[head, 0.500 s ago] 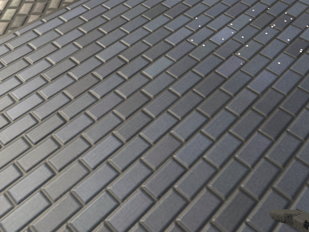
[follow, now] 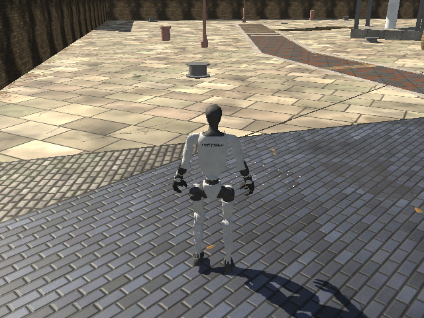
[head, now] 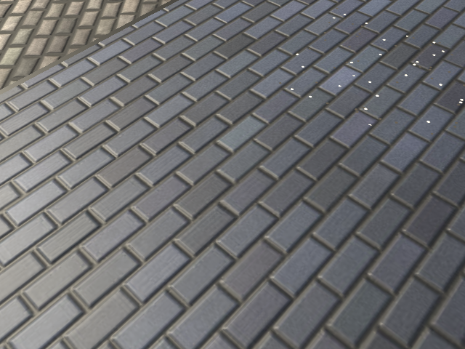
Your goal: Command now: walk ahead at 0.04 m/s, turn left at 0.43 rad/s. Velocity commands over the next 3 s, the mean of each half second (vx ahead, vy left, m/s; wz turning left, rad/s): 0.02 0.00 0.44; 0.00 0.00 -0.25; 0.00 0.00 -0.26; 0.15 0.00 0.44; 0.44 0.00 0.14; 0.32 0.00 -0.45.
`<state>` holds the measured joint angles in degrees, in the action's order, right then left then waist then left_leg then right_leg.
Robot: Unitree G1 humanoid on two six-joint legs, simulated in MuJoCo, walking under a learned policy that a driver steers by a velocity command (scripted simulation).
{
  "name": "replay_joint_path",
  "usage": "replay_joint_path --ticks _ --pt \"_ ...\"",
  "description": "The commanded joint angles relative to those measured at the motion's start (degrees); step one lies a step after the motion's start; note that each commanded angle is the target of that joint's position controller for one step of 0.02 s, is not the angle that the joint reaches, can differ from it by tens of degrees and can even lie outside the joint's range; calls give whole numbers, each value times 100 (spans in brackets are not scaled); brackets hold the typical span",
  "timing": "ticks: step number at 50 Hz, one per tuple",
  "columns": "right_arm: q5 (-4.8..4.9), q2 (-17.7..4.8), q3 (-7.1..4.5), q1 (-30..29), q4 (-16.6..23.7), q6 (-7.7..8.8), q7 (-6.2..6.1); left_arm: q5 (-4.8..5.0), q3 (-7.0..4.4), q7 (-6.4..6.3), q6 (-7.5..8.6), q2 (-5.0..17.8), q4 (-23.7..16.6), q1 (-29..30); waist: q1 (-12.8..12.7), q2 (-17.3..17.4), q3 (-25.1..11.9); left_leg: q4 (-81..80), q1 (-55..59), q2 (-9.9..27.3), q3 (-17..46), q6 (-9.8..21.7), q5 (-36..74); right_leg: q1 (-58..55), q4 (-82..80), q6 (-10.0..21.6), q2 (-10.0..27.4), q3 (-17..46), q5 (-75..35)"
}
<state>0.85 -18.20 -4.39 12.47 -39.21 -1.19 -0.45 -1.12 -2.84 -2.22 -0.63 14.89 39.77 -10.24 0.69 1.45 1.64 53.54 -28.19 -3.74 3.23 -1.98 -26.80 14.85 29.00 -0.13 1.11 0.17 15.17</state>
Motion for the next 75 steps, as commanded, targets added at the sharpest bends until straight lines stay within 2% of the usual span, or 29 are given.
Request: replay_joint_path --ticks 1,6,9,10,11,12,13,15,22,25,30,32,33,36,42,45,46,48,52,56,57,58,59,60,62,64,68,71,75 --pt "17 -328 -133 54 393 -68 -21 107 -249 -45 103 834 -382 313 -37 -860 -328 765 -877 380 -19 -270 -1 -991 -766 1190 1544 942 -3112" --pt "70 -296 -66 -378 770 -91 197 143 -401 -38 -72 1140 -272 161 -301 -1249 -591 -975 241 459 -568 -174 474 -956 -582 1114 1535 385 -2964" --pt "19 -447 -181 123 658 -108 212 301 -404 -6 -8 1131 -202 204 -3 -1035 -626 -2447 1248 205 -818 186 1590 -589 38 759 1463 112 -2310" --pt "-15 -647 -263 297 642 -102 139 254 -365 38 41 947 -54 -152 18 -478 -677 -2949 1955 287 -416 390 2552 -89 730 365 1188 -272 -1490" --pt "-62 -1482 -453 428 796 -90 23 -67 -230 79 71 534 -258 -220 -129 1450 -793 -3047 3018 1885 1811 1102 4980 1541 2579 -301 463 -815 1219" --pt "-257 -1463 -392 557 876 18 91 -45 -232 39 100 643 -479 447 289 1524 -1038 -3227 2755 2679 2916 2270 5433 2268 3732 -438 -155 55 2602" --pt "-289 -1232 -321 511 848 127 133 70 -304 16 80 878 -467 615 358 815 -973 -3289 2664 2448 2515 2246 4970 2353 4247 -389 -19 410 2367" --pt "-93 -946 -246 5 824 171 64 84 -345 -64 31 886 -295 485 75 325 -693 -3229 2413 1839 1809 1646 4036 2394 4016 -326 144 507 1469" --pt "-117 -627 -83 -311 789 64 -111 123 -239 -18 -19 601 -74 226 -26 577 -775 -3367 2018 1430 1284 1489 3239 1437 2531 -529 74 331 514" --pt "-154 -664 -83 -366 738 34 -87 127 -214 24 -4 618 -80 275 76 700 -602 -3455 1668 1422 1428 1543 2378 936 1784 -484 86 279 592" --pt "-184 -205 136 -469 424 95 23 98 -125 153 81 464 105 -80 -135 469 -392 -3359 1116 1209 1180 1178 1352 -473 -342 -226 63 64 -559" --pt "-301 -355 88 -54 328 180 21 27 -212 126 108 1093 -95 59 188 -283 -347 -2844 1019 667 770 648 835 -600 -332 101 674 834 -2055" --pt "-316 -317 67 -31 368 198 -2 124 -288 132 103 1297 -21 173 352 -962 -309 -2695 1208 230 178 391 837 -87 -411 448 749 1094 -1414" --pt "-232 -320 -3 -506 425 107 -147 111 -214 147 151 967 -121 291 133 -1175 -166 -2236 1690 205 -133 282 1187 590 -819 550 790 1591 -633" --pt "-186 -291 -156 -216 461 93 -105 205 -266 36 47 940 -403 152 23 -350 -295 -2664 1792 618 84 604 1227 911 96 344 274 1393 -422" --pt "-209 -581 -243 -103 485 123 -119 187 -263 66 -30 791 -558 24 -16 1118 -437 -3612 2104 2448 1797 1743 2184 1684 2355 -119 -177 321 1448" --pt "-234 -514 -202 -41 532 176 -150 189 -341 97 -59 957 -601 127 73 821 -435 -3662 2086 2799 1996 2073 2901 1956 3454 -202 -8 438 2011" --pt "-163 -549 -201 -431 570 228 -183 255 -351 131 -157 824 -546 7 -145 247 -336 -3587 1997 2499 1207 1813 3066 2047 3727 -272 255 542 1665" --pt "-131 -729 -276 -530 489 106 -182 245 -198 261 -205 513 -699 233 26 604 -479 -3386 1869 1885 -122 1451 3399 1148 2259 -322 234 -89 1069" --pt "63 -825 -313 -408 370 24 -142 249 -304 362 -233 700 -688 -201 -157 657 -768 -2715 1914 1989 -471 1111 3095 88 334 -33 -132 -580 -70" --pt "71 -641 -272 -145 249 37 -119 210 -382 308 -242 860 -627 -413 -181 354 -733 -2198 1490 1798 -756 747 2441 -490 -224 153 -242 -412 -549" --pt "-118 -341 -193 3 271 43 -85 213 -540 218 -220 1432 -699 -582 -103 -953 -610 -765 203 1248 -1291 163 739 -1320 -673 594 722 1128 -2193" --pt "-311 -204 -93 -417 639 66 -112 31 -566 198 -131 1906 -953 -459 -142 -2021 -585 627 -1225 451 -911 -253 -1359 -1354 -773 1846 2181 3158 -3655" --pt "-176 -493 -172 -814 661 83 -157 -122 -498 250 6 1628 -924 -595 -552 -1284 -1017 1466 -1156 485 -99 -234 -1365 -1116 -964 2247 2244 3092 -3137" --pt "-79 -575 -229 -618 419 22 -211 9 -359 220 122 1232 -847 -20 -159 -793 -620 1457 -1143 693 52 -150 -319 -811 -904 1539 1524 2058 -2165" --pt "-148 -560 -239 -421 248 -25 -233 114 -210 152 108 930 -847 324 26 -808 -625 1379 -688 660 -5 -247 380 -504 -855 1289 1178 1538 -2633" --pt "-58 -77 -37 -195 -22 -34 -117 -17 8 105 155 362 -659 410 55 -759 -802 -133 315 795 -44 -335 1002 -532 -906 1116 866 757 -2317" --pt "-33 -178 3 -476 69 -42 -58 -84 -56 122 135 604 -449 212 -200 -921 -527 -1067 811 777 -163 -301 682 -436 -1043 1240 1027 897 -1530" --pt "27 -448 -54 -436 144 -24 -74 35 -184 97 39 954 -346 262 -214 -824 -180 -1493 624 660 -307 -157 397 -581 -883 1411 1342 1269 -1484"
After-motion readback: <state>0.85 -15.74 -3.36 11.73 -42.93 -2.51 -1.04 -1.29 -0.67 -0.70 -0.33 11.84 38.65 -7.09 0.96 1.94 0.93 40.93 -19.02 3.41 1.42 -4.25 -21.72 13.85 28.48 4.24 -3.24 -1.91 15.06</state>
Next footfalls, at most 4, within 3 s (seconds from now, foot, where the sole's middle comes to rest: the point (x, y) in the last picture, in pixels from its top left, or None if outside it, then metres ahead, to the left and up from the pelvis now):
0.20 left None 0.05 0.14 -0.77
0.62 right None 0.09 -0.09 -0.77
1.16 right None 0.05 -0.12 -0.77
1.58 left None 0.04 0.10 -0.77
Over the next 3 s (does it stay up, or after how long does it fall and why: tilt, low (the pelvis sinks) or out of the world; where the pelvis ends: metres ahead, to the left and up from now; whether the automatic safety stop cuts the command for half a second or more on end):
stays up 0.49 0.06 -0.01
